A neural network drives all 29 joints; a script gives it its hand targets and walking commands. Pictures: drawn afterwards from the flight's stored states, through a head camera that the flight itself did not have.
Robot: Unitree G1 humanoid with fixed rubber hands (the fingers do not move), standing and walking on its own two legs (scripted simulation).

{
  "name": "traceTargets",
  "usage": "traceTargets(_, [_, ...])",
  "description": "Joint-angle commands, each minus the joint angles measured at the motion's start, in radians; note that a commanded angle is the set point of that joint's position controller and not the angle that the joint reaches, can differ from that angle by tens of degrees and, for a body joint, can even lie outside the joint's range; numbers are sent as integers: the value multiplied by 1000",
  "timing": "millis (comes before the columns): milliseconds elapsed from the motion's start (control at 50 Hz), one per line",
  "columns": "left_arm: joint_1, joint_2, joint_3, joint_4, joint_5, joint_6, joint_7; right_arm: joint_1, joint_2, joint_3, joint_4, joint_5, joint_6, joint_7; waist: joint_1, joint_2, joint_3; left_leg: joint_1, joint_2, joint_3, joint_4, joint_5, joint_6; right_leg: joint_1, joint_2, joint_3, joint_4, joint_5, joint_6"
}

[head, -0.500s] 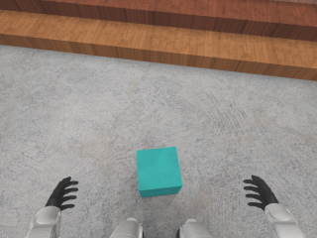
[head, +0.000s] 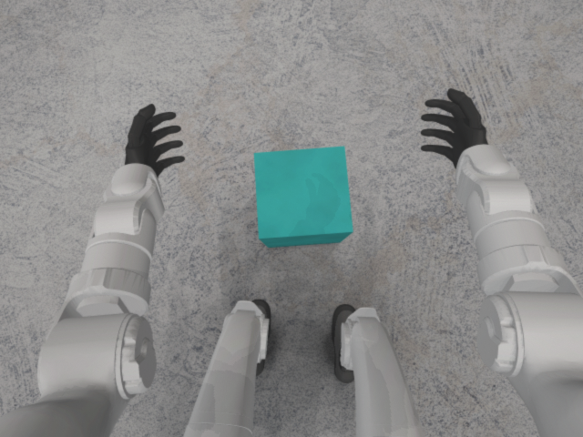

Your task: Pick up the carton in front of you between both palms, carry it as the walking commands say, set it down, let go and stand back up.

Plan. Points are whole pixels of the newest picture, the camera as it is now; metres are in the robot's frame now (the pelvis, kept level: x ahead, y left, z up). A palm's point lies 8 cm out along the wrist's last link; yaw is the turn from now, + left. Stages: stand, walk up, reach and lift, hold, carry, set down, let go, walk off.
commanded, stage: reach and lift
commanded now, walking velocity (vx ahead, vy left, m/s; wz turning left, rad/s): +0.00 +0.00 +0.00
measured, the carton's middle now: (301, 202) +0.49 +0.02 -0.53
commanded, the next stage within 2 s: none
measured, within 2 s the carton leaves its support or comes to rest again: leaves its support in 1.86 s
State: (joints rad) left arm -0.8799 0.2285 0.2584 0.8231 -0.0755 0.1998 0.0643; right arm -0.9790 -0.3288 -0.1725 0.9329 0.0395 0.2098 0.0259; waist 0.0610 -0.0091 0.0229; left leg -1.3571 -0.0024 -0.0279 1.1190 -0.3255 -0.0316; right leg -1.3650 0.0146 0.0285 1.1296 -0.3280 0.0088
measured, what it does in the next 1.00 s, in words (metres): lowers itself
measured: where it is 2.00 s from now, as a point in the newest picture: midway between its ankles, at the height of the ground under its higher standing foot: (300, 354)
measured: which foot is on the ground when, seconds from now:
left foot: down 0.00-1.00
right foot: down 0.00-1.00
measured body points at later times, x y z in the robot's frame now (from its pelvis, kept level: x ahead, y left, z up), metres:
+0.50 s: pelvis +0.02 +0.00 -0.09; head +0.35 -0.01 +0.22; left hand +0.49 +0.22 -0.25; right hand +0.54 -0.17 -0.26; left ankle +0.09 +0.13 -0.62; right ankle +0.09 -0.12 -0.62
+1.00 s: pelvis -0.03 +0.00 -0.27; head +0.33 +0.00 -0.01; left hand +0.49 +0.21 -0.45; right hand +0.53 -0.16 -0.45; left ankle +0.09 +0.13 -0.62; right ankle +0.09 -0.12 -0.62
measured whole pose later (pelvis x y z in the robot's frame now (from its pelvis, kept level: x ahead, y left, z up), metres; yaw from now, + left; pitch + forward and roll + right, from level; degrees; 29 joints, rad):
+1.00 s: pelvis -0.03 +0.00 -0.27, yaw +2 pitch +41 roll +2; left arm -1.33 0.29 0.18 1.08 -0.20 0.04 0.13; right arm -1.43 -0.41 -0.05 1.18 0.19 0.05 -0.08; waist 0.05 0.00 0.26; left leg -2.29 -0.05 -0.03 2.07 -0.50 -0.06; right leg -2.30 0.05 0.06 2.10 -0.52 0.04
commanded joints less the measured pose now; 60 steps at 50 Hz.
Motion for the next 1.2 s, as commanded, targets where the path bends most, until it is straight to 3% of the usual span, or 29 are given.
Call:
traceTargets(0, [-344, 105, 50, -62, 16, -13, 11, -392, -127, -38, -40, -17, -15, 2, 15, -41, -817, 278, -47, 92, -100, -45, -23, 384, 40, -48, -108, -75, 23])
traceTargets(60, [-400, 92, 87, -47, 51, -21, 16, -460, -126, -70, -4, -57, -23, 1, 22, -41, -908, 271, -53, 98, -91, -20, -29, 370, 47, -49, -95, -44, 23])
traceTargets(140, [-382, 68, 127, -67, 92, -53, 15, -452, -110, -107, -7, -105, -50, -7, 21, -50, -1031, 276, -62, 102, -87, 101, -34, 410, 59, -44, -78, 96, 23])
traceTargets(280, [-290, 6, 176, -59, 138, -145, -9, -366, -6, -141, -18, -142, -128, -23, 20, -65, -987, 41, -65, 95, 33, 260, -37, 275, 52, -18, 52, 304, 23])
traceTargets(380, [-228, 0, 164, -9, 119, -188, -13, -279, 19, -129, -13, -129, -163, -46, 5, -63, -979, -126, -67, 80, 202, 337, -38, 83, 49, -9, 222, 386, 27])
traceTargets(480, [-233, 50, 93, -31, 38, -209, 10, -291, -33, -45, -81, -44, -186, -74, 2, -66, -1125, -172, -67, 72, 375, 406, -45, 15, 46, -18, 400, 439, 31])
traceTargets(560, [-278, 92, 22, -84, -34, -202, 31, -339, -81, 25, -137, 34, -181, -89, 3, -75, -1251, -170, -66, 80, 498, 395, -48, -3, 45, -36, 522, 414, 36])
traceTargets(660, [-380, 137, -25, -118, -93, -171, 54, -437, -137, 55, -160, 91, -157, -101, 1, -77, -1271, -218, -59, 103, 607, 239, -49, -43, 43, -53, 619, 257, 31])
traceTargets(760, [-499, 152, -40, -22, -113, -145, 68, -546, -154, 66, -38, 116, -134, -104, 6, -53, -1078, -308, -37, 112, 671, 16, -43, -204, 29, -58, 673, 2, 28])
traceTargets(840, [-586, 164, -46, 87, -110, -150, 68, -620, -166, 83, 87, 129, -143, -103, 9, -37, -940, -351, -23, 99, 725, -64, -35, -309, 13, -49, 724, -96, 25])
traceTargets(960, [-679, 188, -70, 197, -127, -189, 69, -713, -199, 117, 178, 154, -183, -104, 2, -33, -875, -364, -14, 80, 814, -26, -35, -358, -3, -32, 815, -68, 20])
traceTargets(1080, [-755, 225, -109, 169, -171, -217, 76, -781, -216, 153, 113, 186, -210, -119, -9, -53, -936, -346, -20, 77, 886, 74, -28, -305, -3, -31, 887, 43, 22])
traceTargets(1180, [-713, 208, -139, 180, -193, -217, 77, -736, -180, 176, 94, 212, -209, -127, -5, -54, -997, -304, -31, 88, 920, 151, -24, -230, 12, -38, 918, 129, 27])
